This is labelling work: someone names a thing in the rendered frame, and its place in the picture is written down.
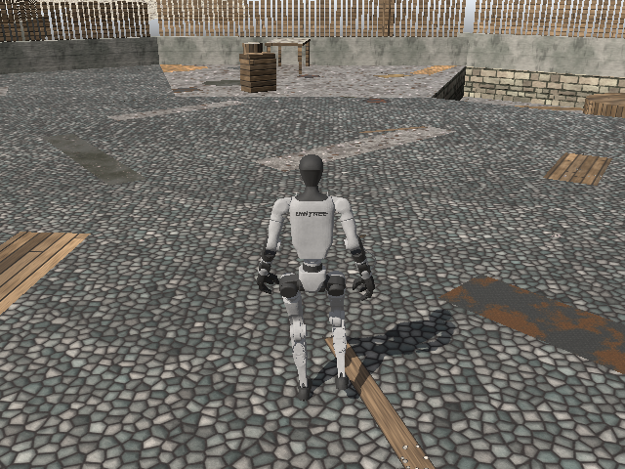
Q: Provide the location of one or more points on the right robot thigh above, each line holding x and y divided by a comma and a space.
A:
335, 285

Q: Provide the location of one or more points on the right robot forearm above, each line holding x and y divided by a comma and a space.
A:
361, 261

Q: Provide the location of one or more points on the left robot upper arm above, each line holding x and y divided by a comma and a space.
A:
281, 206

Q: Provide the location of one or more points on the right robot upper arm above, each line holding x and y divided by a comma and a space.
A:
341, 205

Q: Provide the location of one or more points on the left robot forearm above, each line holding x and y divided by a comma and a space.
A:
266, 260

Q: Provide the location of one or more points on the left robot foot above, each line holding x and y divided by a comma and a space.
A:
304, 393

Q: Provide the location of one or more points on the left robot hand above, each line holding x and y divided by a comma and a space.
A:
270, 279

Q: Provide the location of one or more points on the right robot hand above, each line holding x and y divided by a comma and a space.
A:
367, 284

